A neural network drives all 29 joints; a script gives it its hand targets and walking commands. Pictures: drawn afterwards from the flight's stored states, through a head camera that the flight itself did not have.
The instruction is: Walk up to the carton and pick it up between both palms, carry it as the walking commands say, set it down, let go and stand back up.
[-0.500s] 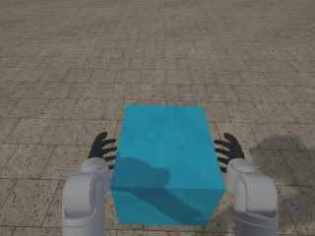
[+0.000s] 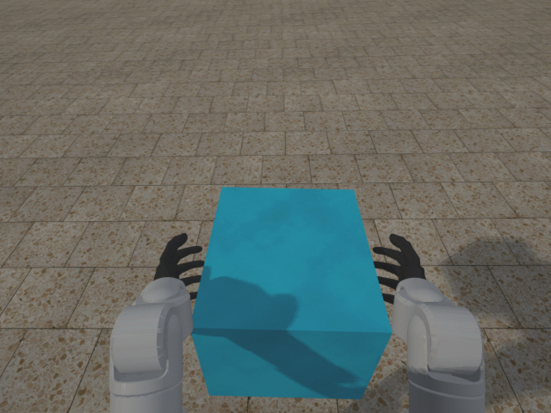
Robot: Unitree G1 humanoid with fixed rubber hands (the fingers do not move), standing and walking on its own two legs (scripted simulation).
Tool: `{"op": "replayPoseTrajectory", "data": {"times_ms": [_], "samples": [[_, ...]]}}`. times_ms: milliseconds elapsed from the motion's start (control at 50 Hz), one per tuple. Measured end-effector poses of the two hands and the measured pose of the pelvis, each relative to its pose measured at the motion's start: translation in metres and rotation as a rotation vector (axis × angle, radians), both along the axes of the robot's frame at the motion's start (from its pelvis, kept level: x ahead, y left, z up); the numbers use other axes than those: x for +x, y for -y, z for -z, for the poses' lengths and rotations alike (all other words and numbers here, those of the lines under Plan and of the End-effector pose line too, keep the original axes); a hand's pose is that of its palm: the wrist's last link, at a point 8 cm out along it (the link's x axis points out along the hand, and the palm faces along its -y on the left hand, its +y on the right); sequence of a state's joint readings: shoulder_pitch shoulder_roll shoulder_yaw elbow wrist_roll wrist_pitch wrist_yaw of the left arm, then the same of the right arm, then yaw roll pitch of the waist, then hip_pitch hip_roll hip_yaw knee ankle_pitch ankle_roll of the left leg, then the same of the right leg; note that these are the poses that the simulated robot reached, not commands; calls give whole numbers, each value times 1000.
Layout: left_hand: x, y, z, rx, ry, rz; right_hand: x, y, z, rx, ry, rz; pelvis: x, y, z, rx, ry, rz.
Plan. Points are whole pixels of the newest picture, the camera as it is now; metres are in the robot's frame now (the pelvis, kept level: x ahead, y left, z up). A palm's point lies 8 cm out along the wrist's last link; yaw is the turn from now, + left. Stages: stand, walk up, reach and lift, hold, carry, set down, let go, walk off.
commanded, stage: carry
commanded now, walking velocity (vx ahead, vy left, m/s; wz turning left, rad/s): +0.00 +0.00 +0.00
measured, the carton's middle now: (286, 285) +0.32 +0.00 +0.02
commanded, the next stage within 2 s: none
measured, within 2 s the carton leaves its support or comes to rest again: neither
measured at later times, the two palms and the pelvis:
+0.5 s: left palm (178, 285) +0.26 +0.14 +0.11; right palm (414, 293) +0.26 -0.16 +0.10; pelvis +0.00 +0.00 +0.00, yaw +0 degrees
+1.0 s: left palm (184, 284) +0.27 +0.14 +0.10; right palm (411, 289) +0.27 -0.16 +0.09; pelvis +0.00 -0.01 +0.00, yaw +0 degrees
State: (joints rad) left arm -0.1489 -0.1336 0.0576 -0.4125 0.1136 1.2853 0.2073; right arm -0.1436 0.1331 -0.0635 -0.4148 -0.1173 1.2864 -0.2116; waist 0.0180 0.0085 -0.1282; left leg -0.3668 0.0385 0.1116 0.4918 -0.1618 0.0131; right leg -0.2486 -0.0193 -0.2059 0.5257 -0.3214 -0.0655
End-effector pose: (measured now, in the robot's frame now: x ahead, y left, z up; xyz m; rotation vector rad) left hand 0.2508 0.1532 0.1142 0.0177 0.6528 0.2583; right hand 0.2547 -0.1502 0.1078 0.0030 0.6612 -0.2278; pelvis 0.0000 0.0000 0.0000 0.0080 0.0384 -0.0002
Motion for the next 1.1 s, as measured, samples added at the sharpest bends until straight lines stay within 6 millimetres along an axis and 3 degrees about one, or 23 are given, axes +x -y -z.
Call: {"op": "replayPoseTrajectory", "data": {"times_ms": [280, 520, 700, 820, 980, 1100], "samples": [[6, 10, 20, -27, -65, 27, -1, 10, 12, -15, -63, 35, -6, 4, 1, -2, -2, -3], [8, 8, 1, 12, -1, 9, 3, 9, 8, 28, -5, 7, 0, 5, 0, 4, -3, -8], [5, 13, 9, -16, -15, 14, 4, 13, 1, -14, -12, 13, 2, 11, 0, 0, 3, -8], [14, 14, 20, -4, -75, 24, 9, 14, 15, -7, -68, 21, 4, 9, 0, 2, -6, -4], [20, 11, 19, 1, -56, 23, 14, 12, 20, 23, -48, 24, 4, 5, 0, 2, -19, -5], [21, 4, 21, -32, -33, 6, 19, 6, 12, -6, -25, 2, 8, 6, 1, 0, -21, -15]]}}
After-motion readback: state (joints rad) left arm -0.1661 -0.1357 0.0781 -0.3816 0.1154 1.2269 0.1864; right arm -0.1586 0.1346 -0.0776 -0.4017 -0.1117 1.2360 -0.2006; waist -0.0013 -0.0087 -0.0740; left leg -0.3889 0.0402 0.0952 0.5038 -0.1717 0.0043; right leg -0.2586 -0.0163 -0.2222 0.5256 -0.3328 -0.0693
